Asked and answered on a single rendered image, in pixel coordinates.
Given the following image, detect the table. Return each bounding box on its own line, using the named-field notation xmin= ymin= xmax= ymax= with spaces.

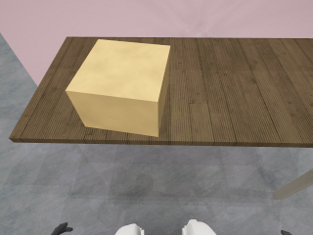
xmin=9 ymin=36 xmax=313 ymax=200

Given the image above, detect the left robot hand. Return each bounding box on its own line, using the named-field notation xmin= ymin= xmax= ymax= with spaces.
xmin=51 ymin=222 xmax=73 ymax=235

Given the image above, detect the robot right thigh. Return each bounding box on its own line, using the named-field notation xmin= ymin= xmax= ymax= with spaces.
xmin=182 ymin=221 xmax=216 ymax=235

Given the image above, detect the robot thigh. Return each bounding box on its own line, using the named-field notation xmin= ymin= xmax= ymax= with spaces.
xmin=182 ymin=221 xmax=216 ymax=235
xmin=114 ymin=224 xmax=145 ymax=235

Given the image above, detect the robot left thigh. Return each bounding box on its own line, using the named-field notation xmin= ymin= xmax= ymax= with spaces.
xmin=114 ymin=224 xmax=145 ymax=235

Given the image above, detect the carton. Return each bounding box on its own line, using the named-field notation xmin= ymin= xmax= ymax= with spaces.
xmin=66 ymin=39 xmax=171 ymax=137

